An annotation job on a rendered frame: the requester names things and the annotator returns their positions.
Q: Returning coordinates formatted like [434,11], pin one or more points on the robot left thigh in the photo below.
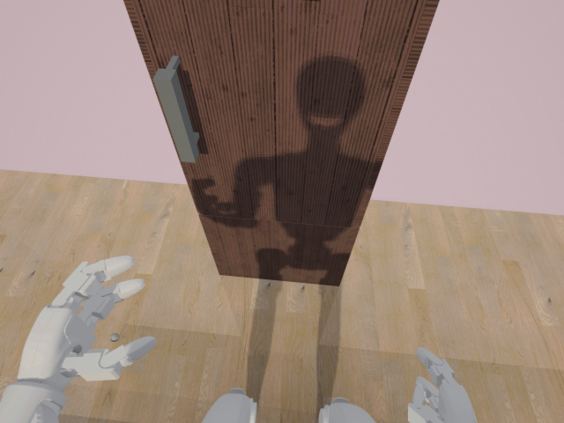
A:
[232,408]

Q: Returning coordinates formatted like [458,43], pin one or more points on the cupboard door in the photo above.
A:
[290,98]

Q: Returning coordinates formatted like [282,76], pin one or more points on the robot thigh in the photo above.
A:
[344,413]
[232,408]

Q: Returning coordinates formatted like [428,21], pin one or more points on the robot left hand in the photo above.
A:
[48,355]

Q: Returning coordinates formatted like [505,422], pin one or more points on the handle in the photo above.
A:
[171,97]

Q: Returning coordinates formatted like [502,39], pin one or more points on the left robot forearm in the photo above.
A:
[31,402]

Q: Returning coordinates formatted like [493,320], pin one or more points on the robot right thigh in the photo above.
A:
[344,413]

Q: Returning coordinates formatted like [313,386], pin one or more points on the robot right hand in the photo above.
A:
[449,404]

